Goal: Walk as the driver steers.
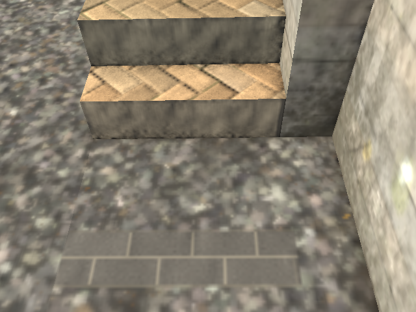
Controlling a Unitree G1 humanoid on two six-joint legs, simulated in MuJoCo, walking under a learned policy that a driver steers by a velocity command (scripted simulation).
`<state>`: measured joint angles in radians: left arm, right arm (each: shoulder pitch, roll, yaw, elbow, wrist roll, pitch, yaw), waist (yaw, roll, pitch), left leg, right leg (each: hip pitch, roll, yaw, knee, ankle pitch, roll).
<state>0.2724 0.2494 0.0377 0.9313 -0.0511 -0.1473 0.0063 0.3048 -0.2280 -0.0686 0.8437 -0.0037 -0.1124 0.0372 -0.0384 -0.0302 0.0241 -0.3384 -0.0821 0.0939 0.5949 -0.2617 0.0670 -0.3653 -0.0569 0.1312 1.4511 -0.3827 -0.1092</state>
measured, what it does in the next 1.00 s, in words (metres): walks ahead, turning left: right foot, then left foot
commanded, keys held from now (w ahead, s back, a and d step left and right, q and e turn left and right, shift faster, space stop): w+shift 0.22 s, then shift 0.18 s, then q+shift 0.52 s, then shift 0.06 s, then e+shift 0.02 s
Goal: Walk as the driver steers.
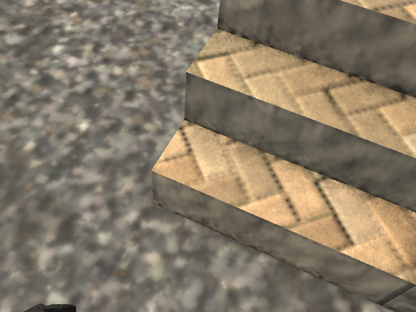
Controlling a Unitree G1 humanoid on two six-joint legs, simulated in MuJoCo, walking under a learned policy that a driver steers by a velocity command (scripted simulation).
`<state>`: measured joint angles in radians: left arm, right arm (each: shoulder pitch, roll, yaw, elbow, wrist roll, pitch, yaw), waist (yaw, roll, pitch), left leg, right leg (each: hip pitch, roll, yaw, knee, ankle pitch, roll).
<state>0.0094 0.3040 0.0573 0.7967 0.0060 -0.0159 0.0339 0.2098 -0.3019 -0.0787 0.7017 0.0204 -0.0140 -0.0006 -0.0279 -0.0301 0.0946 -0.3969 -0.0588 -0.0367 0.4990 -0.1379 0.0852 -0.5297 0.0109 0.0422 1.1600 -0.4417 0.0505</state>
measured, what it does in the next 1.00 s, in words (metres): walks ahead: right foot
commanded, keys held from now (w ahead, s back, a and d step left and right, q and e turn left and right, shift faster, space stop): e+shift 0.60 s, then q+shift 0.06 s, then w+q+shift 0.30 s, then w+shift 0.04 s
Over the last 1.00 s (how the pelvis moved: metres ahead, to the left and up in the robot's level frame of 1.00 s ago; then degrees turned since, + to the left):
0.60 0.07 0.02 23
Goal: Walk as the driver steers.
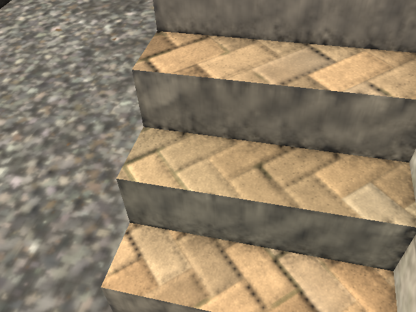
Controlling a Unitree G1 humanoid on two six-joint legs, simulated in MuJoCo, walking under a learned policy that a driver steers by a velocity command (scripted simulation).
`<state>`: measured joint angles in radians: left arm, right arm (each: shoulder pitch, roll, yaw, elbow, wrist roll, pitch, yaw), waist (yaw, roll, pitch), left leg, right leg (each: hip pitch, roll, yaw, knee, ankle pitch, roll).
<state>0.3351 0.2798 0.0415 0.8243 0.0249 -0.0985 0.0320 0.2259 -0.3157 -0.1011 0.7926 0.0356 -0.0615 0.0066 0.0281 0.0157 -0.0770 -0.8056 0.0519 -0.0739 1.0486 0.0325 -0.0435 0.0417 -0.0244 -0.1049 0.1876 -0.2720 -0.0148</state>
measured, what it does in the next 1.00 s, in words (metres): climbs, turning right: left foot, then right foot 0.22 m higher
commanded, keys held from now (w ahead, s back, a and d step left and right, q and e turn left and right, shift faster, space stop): w+shift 0.14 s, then w+e+shift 0.68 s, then w+shift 0.18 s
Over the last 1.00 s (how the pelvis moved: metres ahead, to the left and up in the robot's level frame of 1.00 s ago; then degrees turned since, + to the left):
0.14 -0.09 0.01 -14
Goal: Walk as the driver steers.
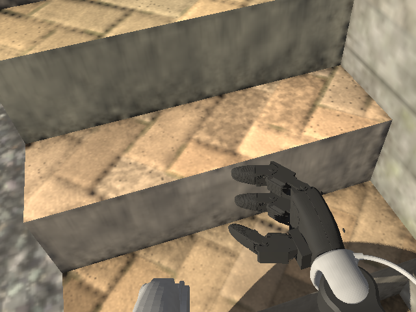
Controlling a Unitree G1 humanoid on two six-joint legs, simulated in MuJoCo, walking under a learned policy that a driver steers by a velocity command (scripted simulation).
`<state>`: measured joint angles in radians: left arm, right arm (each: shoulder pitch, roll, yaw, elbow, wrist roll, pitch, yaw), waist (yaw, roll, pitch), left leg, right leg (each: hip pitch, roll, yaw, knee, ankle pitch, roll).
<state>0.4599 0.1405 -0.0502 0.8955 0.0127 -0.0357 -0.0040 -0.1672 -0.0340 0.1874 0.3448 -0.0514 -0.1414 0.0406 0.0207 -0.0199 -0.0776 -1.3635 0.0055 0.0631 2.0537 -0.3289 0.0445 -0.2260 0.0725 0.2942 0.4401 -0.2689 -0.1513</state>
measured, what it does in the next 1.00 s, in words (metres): climbs, turning left: left foot 0.22 m higher, then right foot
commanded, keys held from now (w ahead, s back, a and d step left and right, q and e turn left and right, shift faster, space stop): w+shift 0.46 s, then w+q+shift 0.54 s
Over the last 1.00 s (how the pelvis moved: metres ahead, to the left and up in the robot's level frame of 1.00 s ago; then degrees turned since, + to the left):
0.60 0.11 0.22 -30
